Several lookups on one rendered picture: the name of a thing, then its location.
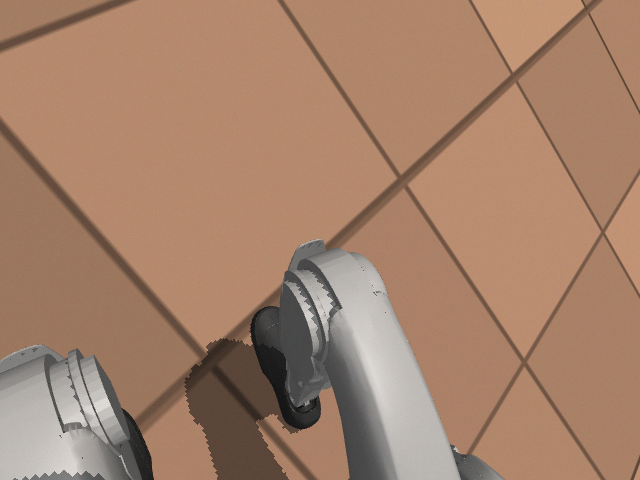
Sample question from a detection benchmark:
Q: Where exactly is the right robot foot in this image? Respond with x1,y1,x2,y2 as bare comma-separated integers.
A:
251,306,321,429

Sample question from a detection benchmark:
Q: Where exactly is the right robot hand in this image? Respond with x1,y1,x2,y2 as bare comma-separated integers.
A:
450,444,505,480

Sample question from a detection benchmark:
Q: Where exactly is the left robot foot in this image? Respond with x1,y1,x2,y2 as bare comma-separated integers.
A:
122,408,154,480

